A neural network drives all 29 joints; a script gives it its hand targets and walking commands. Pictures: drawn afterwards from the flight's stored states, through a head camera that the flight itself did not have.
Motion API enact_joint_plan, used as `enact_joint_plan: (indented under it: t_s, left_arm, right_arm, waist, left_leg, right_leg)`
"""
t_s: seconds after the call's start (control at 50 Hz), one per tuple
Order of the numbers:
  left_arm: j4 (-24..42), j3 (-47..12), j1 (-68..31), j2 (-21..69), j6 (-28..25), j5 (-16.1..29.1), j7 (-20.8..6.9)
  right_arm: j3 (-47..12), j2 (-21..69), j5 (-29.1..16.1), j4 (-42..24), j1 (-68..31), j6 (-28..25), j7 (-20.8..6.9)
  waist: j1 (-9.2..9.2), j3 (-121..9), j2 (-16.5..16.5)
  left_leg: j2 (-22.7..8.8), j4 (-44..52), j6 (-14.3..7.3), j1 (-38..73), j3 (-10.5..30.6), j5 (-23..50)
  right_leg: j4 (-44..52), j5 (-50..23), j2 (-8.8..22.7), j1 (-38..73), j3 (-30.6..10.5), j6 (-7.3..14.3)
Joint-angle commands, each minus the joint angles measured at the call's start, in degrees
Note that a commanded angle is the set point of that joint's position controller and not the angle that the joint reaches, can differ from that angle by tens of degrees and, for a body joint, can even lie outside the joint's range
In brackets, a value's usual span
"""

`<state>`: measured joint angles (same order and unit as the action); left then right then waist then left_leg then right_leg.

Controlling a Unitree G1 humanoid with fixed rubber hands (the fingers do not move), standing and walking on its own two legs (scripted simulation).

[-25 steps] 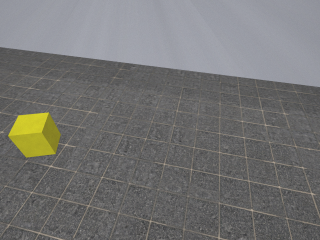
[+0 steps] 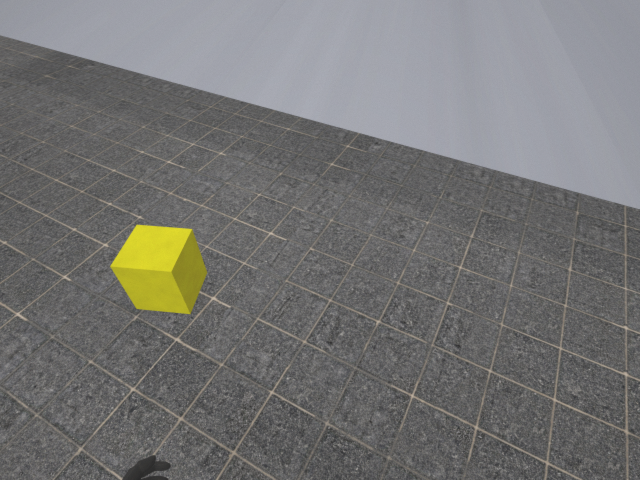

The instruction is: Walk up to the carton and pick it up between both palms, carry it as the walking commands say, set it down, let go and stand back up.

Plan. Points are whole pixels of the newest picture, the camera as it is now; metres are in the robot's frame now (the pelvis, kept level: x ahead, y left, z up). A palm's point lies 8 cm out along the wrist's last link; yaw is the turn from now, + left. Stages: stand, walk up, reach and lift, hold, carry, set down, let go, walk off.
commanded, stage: walk up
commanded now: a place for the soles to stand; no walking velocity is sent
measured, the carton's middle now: (163, 269) +1.00 +0.52 -0.63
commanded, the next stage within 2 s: none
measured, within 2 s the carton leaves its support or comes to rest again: neither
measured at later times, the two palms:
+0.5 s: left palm out of the picture +0.16 +0.36 -0.12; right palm (377, 335) +0.36 -0.11 -0.09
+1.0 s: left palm (42, 413) +0.28 +0.38 -0.08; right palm (328, 234) +0.60 -0.05 -0.09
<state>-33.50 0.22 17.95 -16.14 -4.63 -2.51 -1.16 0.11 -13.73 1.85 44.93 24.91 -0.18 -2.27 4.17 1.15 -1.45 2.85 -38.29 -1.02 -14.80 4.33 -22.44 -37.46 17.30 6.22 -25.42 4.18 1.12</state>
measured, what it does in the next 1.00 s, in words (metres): walks ahead, turning left: left foot, then right foot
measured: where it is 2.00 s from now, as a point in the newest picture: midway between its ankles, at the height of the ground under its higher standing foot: (197, 372)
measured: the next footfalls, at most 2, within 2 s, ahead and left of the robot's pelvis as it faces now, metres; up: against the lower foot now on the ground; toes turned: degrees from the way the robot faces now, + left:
left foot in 0.38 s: +0.27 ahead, +0.23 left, +0.00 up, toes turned +16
right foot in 0.76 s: +0.49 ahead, +0.02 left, +0.00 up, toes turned +12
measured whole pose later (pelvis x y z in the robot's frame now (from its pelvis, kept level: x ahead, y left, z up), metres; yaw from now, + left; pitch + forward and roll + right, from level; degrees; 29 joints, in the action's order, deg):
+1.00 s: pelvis +0.39 +0.14 +0.02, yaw +22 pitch -2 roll +1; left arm -43.3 0.9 27.0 -15.3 -3.9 -2.4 1.5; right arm 1.8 -16.8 3.3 38.9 14.9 -0.4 -3.4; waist -2.9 4.0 1.6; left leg -3.8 -55.2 1.7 -32.8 -2.0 -21.4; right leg -29.4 15.2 7.0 -12.1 8.7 -1.0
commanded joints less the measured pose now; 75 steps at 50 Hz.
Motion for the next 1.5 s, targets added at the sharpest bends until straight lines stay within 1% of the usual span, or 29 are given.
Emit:
enact_joint_plan:
  t_s: [0.0,0.04,0.1,0.18,0.26,0.3,0.32,0.34,0.36,0.4,0.46,0.54,0.66,0.7,0.72,0.74,0.76,0.92,1.02,1.08,1.1,1.12,1.14,1.18,1.24,1.3,1.42,1.46,1.48]
  left_arm:
    - [-0.90,5.18,10.28,-12.44,0.72,-0.15,3.99]
    - [-2.86,5.03,6.21,-11.49,0.40,0.70,3.92]
    - [-4.23,4.23,3.68,-10.03,-0.76,0.62,3.42]
    - [-6.64,3.38,3.73,-8.45,-0.37,-0.12,3.05]
    - [-6.89,3.07,5.00,-9.66,0.79,-0.09,2.26]
    - [-6.79,2.18,7.58,-8.54,1.59,-0.11,1.63]
    - [-6.26,1.22,10.66,-5.93,1.97,0.29,1.10]
    - [-3.18,0.11,11.11,-3.00,2.26,0.14,0.42]
    - [-0.95,0.42,8.57,-4.59,2.73,0.18,0.22]
    - [0.44,0.80,3.83,-6.02,2.08,0.85,-0.48]
    - [-3.26,1.34,9.51,-5.68,1.91,0.14,-0.11]
    - [-2.83,1.04,6.57,-2.89,1.74,0.33,-0.47]
    - [-3.02,1.97,6.97,-1.65,0.73,0.45,-0.08]
    - [-4.65,3.82,14.12,-6.15,0.28,-0.38,1.19]
    - [-4.34,4.82,18.20,-9.63,0.20,-0.64,1.92]
    - [-3.40,5.24,16.86,-11.02,0.61,-0.25,2.77]
    - [-2.75,4.80,14.89,-11.17,0.81,0.52,3.55]
    - [-6.25,2.67,8.44,-7.24,-0.46,-0.23,2.81]
    - [-6.94,3.00,10.01,-8.95,0.26,-0.17,2.03]
    - [-7.36,2.03,12.29,-7.72,1.25,-0.03,1.56]
    - [-6.83,0.99,14.31,-4.98,1.42,0.27,1.25]
    - [-4.38,-0.03,15.25,-1.72,1.95,0.19,0.91]
    - [-2.97,0.45,13.39,-3.07,2.96,-0.01,1.32]
    - [-1.29,1.38,9.14,-4.80,2.96,0.38,1.01]
    - [-3.81,1.94,11.88,-4.37,2.30,0.23,0.69]
    - [-3.52,1.57,11.03,-1.37,1.94,0.30,0.41]
    - [-2.62,2.68,9.66,-0.68,1.26,0.39,1.15]
    - [-3.70,4.93,15.64,-5.89,1.03,-0.27,2.71]
    - [-3.72,6.12,19.67,-9.43,1.14,-0.83,3.58]
  right_arm:
    - [1.47,-6.33,2.79,-9.31,-7.73,0.65,-1.57]
    - [2.99,-8.45,2.57,-10.60,-8.73,0.64,-1.54]
    - [2.53,-6.46,0.62,-9.10,-7.25,-0.20,-2.22]
    - [1.63,-2.44,-0.27,-8.22,-8.40,-1.26,-3.19]
    - [2.04,-2.82,0.35,-8.45,-9.20,-2.08,-3.24]
    - [3.43,-5.84,0.71,-6.20,-2.22,-2.76,-1.99]
    - [4.93,-9.63,1.13,-4.86,4.77,-2.88,-0.73]
    - [6.32,-14.95,0.42,-6.37,6.71,-2.39,0.89]
    - [6.10,-16.16,-1.18,-8.13,4.79,-1.65,2.11]
    - [5.05,-13.65,-1.87,-7.45,0.15,-1.39,3.72]
    - [3.49,-10.25,-1.64,-6.66,-3.47,-3.07,3.13]
    - [1.86,-6.70,0.28,-5.25,-2.95,-4.27,2.34]
    - [1.57,-7.32,0.27,-4.30,-2.70,-3.34,1.00]
    - [0.62,-5.12,0.54,-5.57,-2.42,-2.94,0.44]
    - [0.42,-4.21,0.63,-7.19,-1.94,-2.61,-0.01]
    - [0.72,-5.42,0.95,-8.36,-1.75,-1.86,-0.08]
    - [0.69,-5.91,2.24,-8.92,-2.89,-1.31,-0.15]
    - [0.99,-1.06,1.21,-9.32,-6.88,-0.89,-1.73]
    - [1.28,-1.11,1.19,-10.95,-11.25,-1.52,-2.07]
    - [3.49,-5.60,1.41,-8.74,-4.05,-2.27,-0.83]
    - [5.08,-9.78,1.92,-7.79,1.44,-2.59,0.16]
    - [6.27,-14.59,1.38,-9.00,3.54,-2.33,1.42]
    - [6.08,-15.36,-0.23,-9.94,1.54,-1.61,2.44]
    - [4.42,-11.19,-0.89,-8.79,-3.84,-1.17,3.43]
    - [2.56,-7.97,-1.04,-6.83,-5.56,-2.55,2.83]
    - [1.54,-6.48,0.22,-5.03,-4.39,-3.52,2.58]
    - [0.49,-7.79,0.63,-4.00,-5.93,-1.88,0.98]
    - [-0.59,-5.85,1.32,-4.96,-5.44,-1.11,0.28]
    - [-0.87,-4.97,1.55,-6.46,-4.95,-0.57,-0.17]
  waist:
    - [-7.12,5.46,-5.88]
    - [-6.12,7.20,-10.63]
    - [-4.64,6.58,-9.53]
    - [-4.64,5.64,-7.36]
    - [-3.17,2.56,-5.87]
    - [0.89,-3.35,3.19]
    - [4.33,-8.72,13.98]
    - [4.19,-9.73,24.04]
    - [2.40,-6.87,15.17]
    - [0.80,-0.07,4.37]
    - [-3.37,1.22,11.98]
    - [-3.55,2.40,9.56]
    - [-5.68,1.35,5.01]
    - [-9.10,-2.11,-4.01]
    - [-10.81,-5.56,-11.15]
    - [-9.60,-0.97,-9.86]
    - [-8.30,5.31,-5.66]
    - [-5.16,3.29,-6.82]
    - [-5.25,1.80,-6.01]
    - [-0.80,-2.86,2.50]
    - [2.30,-7.52,11.42]
    - [2.62,-9.86,20.56]
    - [0.90,-4.88,14.63]
    - [-0.39,2.65,6.15]
    - [-3.66,5.43,9.50]
    - [-4.09,4.36,8.58]
    - [-5.93,2.31,6.55]
    - [-9.30,-0.83,-2.09]
    - [-10.93,-4.58,-10.05]
  left_leg:
    - [-2.90,-30.97,2.71,-32.36,1.35,-4.45]
    - [-7.91,-31.16,2.98,-34.61,0.72,-10.83]
    - [-9.65,-22.28,3.21,-27.93,-1.75,-7.34]
    - [-7.34,-10.00,2.18,-15.58,-7.07,8.10]
    - [-3.27,-0.36,1.39,-5.87,-11.34,13.00]
    - [-0.37,5.03,-0.10,6.14,-10.88,9.51]
    - [-6.99,8.50,-3.12,16.82,2.20,3.26]
    - [-19.52,15.54,-8.14,22.16,25.70,-3.66]
    - [-24.35,22.14,-10.63,18.70,35.71,-8.03]
    - [-21.33,22.40,-8.32,10.29,23.69,-3.29]
    - [-17.28,21.60,-6.90,4.10,14.90,7.24]
    - [-15.56,21.72,-10.99,-1.92,7.59,12.79]
    - [-11.60,14.70,-7.57,-10.02,2.34,-1.55]
    - [-6.95,-0.86,-3.23,-19.80,-0.98,-5.43]
    - [-3.22,-17.79,-0.19,-23.23,-3.91,-9.67]
    - [-3.13,-26.91,1.64,-27.27,-3.80,-7.93]
    - [-4.43,-30.44,2.22,-31.47,-2.75,-4.53]
    - [-7.72,-14.67,2.72,-17.08,-5.44,4.17]
    - [-5.55,-1.58,2.04,-7.69,-9.11,13.70]
    - [-3.15,7.66,0.47,9.07,-9.38,10.54]
    - [-10.40,11.10,-2.34,17.47,0.02,4.53]
    - [-24.41,18.42,-8.25,21.73,22.72,-5.22]
    - [-27.32,24.03,-11.31,15.90,28.63,-11.84]
    - [-23.89,25.60,-10.71,7.63,17.35,-10.13]
    - [-19.59,25.43,-8.35,3.00,8.10,0.73]
    - [-19.85,23.76,-10.57,1.84,2.03,12.73]
    - [-15.22,14.76,-7.16,-8.71,-6.30,-1.43]
    - [-11.56,1.31,-2.27,-17.45,-8.44,-6.79]
    - [-7.98,-14.87,0.43,-21.28,-9.68,-14.55]
  right_leg:
    - [29.03,39.48,22.79,17.86,-32.17,7.21]
    - [27.88,39.58,23.07,17.00,-29.03,11.39]
    - [26.19,28.71,21.21,14.20,-14.39,10.11]
    - [24.67,13.30,14.87,8.89,2.22,7.27]
    - [17.40,2.98,14.02,9.59,7.45,6.05]
    - [0.46,-4.81,10.37,8.93,9.58,4.39]
    - [-16.67,-1.47,6.65,0.87,10.02,1.68]
    - [-32.26,20.63,-0.07,-12.26,6.13,-0.72]
    - [-34.78,18.60,-0.70,-16.76,-1.72,-0.18]
    - [-33.02,7.29,3.35,-16.75,-4.23,-0.15]
    - [-26.35,4.75,3.76,-10.42,-4.98,-0.29]
    - [-17.86,1.53,1.15,-6.14,-2.14,-0.82]
    - [3.07,-11.69,-3.92,12.85,0.89,-0.18]
    - [7.49,-1.97,2.25,27.21,-8.53,2.89]
    - [16.65,14.40,13.22,30.29,-25.26,6.33]
    - [24.20,26.39,19.56,25.65,-37.01,9.03]
    - [27.35,30.78,20.60,21.74,-39.59,9.34]
    - [22.72,-1.65,10.57,10.17,-7.02,10.17]
    - [19.18,-9.20,11.37,10.40,-2.87,8.20]
    - [3.23,-9.23,8.05,6.69,0.34,4.75]
    - [-11.59,-3.89,3.51,0.88,3.11,2.21]
    - [-27.69,19.54,-3.48,-9.96,1.61,-0.31]
    - [-32.23,18.13,-3.34,-13.74,-4.58,-0.23]
    - [-31.93,8.93,-0.48,-14.05,-7.17,-0.36]
    - [-23.67,4.86,0.60,-9.29,-6.36,-0.47]
    - [-18.18,1.98,-1.06,-6.30,-3.98,-0.80]
    - [2.85,-11.85,-5.60,13.33,0.91,-0.08]
    - [6.97,-3.96,-0.67,25.56,-7.26,3.05]
    - [13.65,8.04,10.26,29.02,-23.41,7.64]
